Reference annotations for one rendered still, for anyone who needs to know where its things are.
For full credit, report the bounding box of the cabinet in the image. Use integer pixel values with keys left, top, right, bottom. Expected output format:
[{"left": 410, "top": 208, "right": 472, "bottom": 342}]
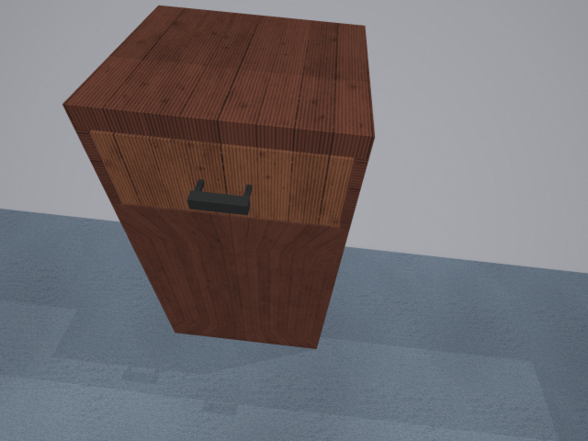
[{"left": 62, "top": 6, "right": 375, "bottom": 349}]

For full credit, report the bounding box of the handle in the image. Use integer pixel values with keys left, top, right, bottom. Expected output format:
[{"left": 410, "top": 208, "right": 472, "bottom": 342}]
[{"left": 187, "top": 179, "right": 252, "bottom": 215}]

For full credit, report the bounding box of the drawer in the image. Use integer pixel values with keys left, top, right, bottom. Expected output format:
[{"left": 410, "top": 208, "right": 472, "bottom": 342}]
[{"left": 90, "top": 130, "right": 354, "bottom": 227}]

